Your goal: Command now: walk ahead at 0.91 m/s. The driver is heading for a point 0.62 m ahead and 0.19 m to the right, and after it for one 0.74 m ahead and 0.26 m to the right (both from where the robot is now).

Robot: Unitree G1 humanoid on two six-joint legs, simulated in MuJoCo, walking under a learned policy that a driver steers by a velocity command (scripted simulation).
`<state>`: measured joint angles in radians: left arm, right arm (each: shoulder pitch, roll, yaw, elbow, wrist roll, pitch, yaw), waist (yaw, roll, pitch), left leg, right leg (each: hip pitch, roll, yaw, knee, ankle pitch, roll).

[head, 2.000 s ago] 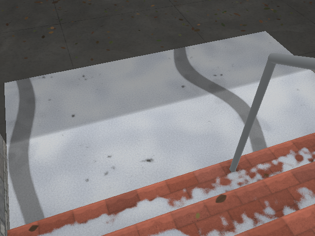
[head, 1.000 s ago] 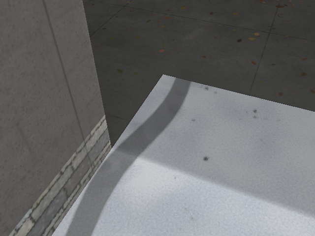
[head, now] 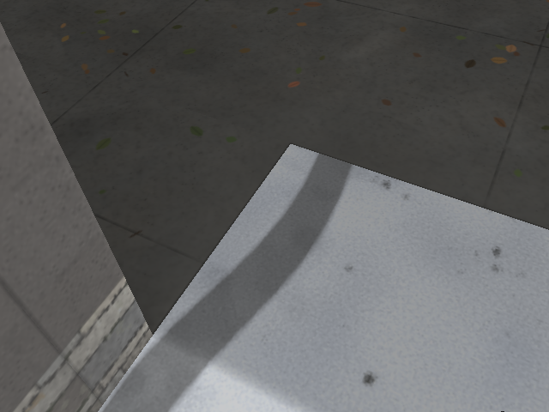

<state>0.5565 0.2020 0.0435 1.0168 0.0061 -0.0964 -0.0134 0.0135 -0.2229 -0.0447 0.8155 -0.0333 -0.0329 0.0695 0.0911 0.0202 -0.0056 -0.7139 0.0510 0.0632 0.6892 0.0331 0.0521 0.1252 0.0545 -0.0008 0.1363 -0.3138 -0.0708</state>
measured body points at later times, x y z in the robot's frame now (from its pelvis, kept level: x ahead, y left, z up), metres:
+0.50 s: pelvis +0.43 +0.00 -0.02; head +0.46 -0.01 +0.43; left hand +0.68 +0.19 -0.11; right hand +0.32 -0.23 -0.16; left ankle +0.24 +0.09 -0.74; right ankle +0.64 -0.14 -0.67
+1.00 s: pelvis +0.87 -0.12 -0.02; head +0.90 -0.14 +0.43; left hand +1.01 +0.14 -0.15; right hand +0.91 -0.41 -0.12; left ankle +1.06 -0.13 -0.74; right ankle +0.66 -0.08 -0.70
